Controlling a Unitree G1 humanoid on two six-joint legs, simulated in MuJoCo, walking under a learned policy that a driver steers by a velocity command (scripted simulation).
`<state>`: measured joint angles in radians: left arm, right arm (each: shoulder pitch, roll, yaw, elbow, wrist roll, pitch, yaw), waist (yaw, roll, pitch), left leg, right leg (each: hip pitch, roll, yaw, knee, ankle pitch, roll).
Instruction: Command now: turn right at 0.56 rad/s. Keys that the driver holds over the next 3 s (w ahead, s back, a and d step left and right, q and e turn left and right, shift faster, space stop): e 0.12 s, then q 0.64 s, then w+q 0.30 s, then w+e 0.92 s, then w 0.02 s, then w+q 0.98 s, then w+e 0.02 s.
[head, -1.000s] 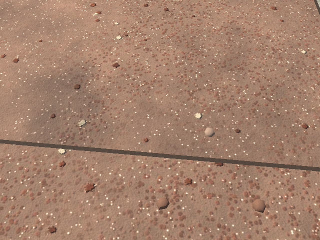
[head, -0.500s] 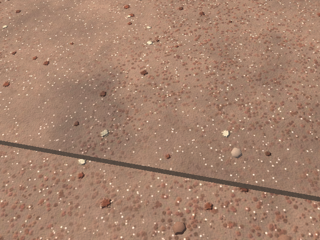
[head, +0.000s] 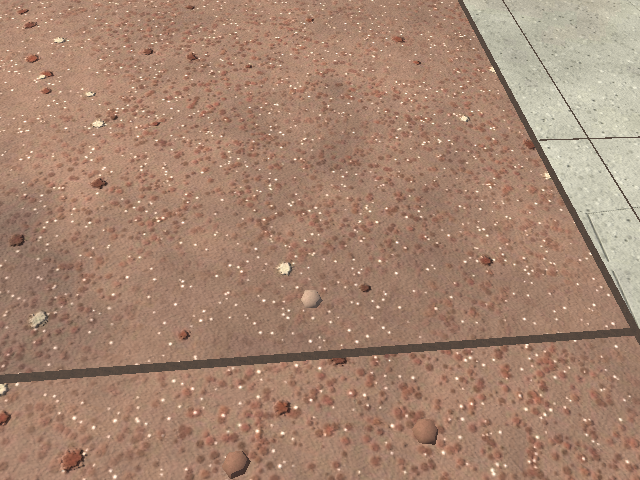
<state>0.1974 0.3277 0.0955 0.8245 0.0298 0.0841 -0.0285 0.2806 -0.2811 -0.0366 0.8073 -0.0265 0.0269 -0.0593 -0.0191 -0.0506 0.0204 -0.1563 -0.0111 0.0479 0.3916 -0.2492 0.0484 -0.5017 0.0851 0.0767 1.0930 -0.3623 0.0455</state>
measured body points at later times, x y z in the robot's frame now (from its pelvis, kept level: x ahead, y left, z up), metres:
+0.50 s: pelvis -0.04 -0.04 +0.00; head -0.02 -0.06 +0.45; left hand +0.11 +0.20 -0.12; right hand -0.01 -0.32 -0.15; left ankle -0.06 +0.08 -0.69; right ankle -0.06 -0.13 -0.75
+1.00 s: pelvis -0.03 +0.01 +0.01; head -0.02 +0.04 +0.45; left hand +0.00 +0.31 -0.13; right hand +0.11 -0.25 -0.10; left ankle -0.07 +0.06 -0.75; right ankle +0.03 -0.15 -0.68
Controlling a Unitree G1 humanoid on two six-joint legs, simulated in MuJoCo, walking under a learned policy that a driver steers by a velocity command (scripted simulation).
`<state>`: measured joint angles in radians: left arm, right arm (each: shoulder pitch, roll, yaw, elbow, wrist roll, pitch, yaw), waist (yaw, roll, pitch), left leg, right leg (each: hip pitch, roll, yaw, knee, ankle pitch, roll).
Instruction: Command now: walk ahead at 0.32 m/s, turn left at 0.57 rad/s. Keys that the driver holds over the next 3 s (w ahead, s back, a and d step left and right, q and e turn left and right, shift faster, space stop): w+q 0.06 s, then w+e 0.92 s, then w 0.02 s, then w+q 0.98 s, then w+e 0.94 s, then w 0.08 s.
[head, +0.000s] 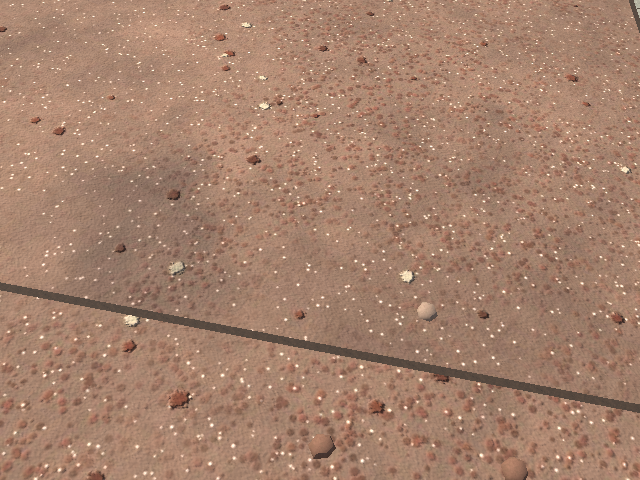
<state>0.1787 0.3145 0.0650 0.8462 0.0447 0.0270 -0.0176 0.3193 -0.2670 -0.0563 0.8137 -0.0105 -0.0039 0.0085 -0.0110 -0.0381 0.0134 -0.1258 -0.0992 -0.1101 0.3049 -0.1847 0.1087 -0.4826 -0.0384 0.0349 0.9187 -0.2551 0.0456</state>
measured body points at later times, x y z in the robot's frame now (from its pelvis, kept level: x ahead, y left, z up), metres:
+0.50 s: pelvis +0.21 -0.08 +0.00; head +0.24 -0.10 +0.44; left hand +0.26 +0.19 -0.13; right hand +0.30 -0.34 -0.14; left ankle +0.22 +0.07 -0.68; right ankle +0.19 -0.13 -0.75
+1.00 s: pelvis +0.50 -0.08 -0.01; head +0.53 -0.08 +0.44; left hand +0.67 +0.16 -0.14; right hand +0.51 -0.37 -0.12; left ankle +0.55 -0.01 -0.75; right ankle +0.43 -0.18 -0.67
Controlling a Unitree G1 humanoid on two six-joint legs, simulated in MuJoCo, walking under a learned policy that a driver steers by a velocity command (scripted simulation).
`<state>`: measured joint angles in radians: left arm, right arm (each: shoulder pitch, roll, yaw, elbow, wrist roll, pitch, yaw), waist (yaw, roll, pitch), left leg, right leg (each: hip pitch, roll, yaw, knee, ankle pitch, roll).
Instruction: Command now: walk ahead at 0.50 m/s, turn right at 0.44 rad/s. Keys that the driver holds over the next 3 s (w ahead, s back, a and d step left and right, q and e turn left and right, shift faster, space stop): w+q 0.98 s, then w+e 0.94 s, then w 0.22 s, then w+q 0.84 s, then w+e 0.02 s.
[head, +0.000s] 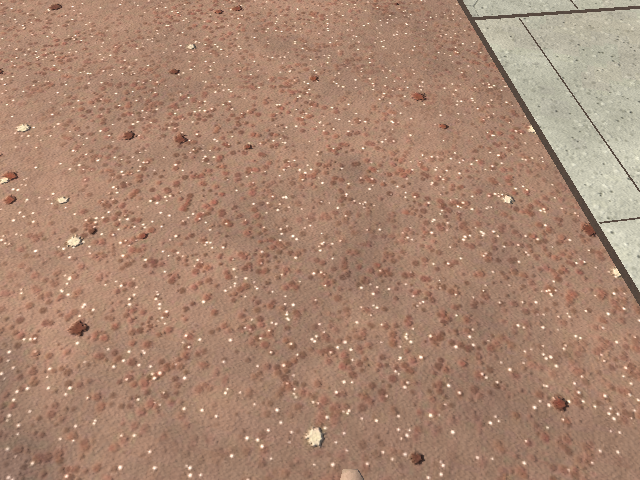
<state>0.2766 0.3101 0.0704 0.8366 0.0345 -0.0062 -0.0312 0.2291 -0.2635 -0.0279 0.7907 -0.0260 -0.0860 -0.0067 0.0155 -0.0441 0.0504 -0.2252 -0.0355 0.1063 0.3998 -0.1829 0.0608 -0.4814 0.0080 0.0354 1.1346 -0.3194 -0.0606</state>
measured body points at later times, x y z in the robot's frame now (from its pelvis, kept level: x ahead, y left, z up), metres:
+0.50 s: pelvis +0.26 -0.04 +0.00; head +0.28 -0.05 +0.45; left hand +0.31 +0.23 -0.11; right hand +0.33 -0.30 -0.14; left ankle +0.22 +0.10 -0.66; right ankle +0.26 -0.12 -0.74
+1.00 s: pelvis +0.49 +0.07 +0.00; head +0.52 +0.10 +0.44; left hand +0.47 +0.35 -0.13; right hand +0.69 -0.14 -0.13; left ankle +0.50 +0.12 -0.74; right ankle +0.53 -0.09 -0.65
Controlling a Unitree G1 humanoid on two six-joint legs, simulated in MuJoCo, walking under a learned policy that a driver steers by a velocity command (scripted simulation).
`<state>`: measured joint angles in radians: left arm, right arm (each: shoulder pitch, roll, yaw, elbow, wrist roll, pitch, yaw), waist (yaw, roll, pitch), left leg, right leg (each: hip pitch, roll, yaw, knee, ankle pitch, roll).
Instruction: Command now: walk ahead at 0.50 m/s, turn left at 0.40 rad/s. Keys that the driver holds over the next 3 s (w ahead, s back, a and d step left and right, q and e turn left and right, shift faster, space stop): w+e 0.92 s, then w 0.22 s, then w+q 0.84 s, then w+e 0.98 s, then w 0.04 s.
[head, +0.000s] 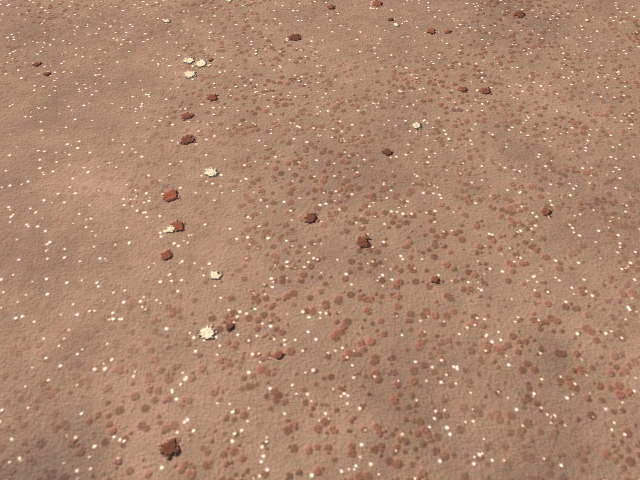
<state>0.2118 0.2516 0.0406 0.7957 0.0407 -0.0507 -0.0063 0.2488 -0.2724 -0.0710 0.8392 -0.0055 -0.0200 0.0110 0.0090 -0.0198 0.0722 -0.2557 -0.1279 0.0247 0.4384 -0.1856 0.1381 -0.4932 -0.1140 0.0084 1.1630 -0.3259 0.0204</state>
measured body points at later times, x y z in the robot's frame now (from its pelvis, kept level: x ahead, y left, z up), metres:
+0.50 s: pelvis +0.29 -0.06 -0.01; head +0.31 -0.07 +0.44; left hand +0.43 +0.19 -0.13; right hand +0.29 -0.32 -0.15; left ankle +0.15 +0.06 -0.63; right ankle +0.34 -0.12 -0.74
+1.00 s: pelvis +0.57 -0.08 -0.01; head +0.60 -0.08 +0.44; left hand +0.70 +0.18 -0.14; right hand +0.64 -0.39 -0.09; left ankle +0.68 -0.02 -0.74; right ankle +0.39 -0.12 -0.66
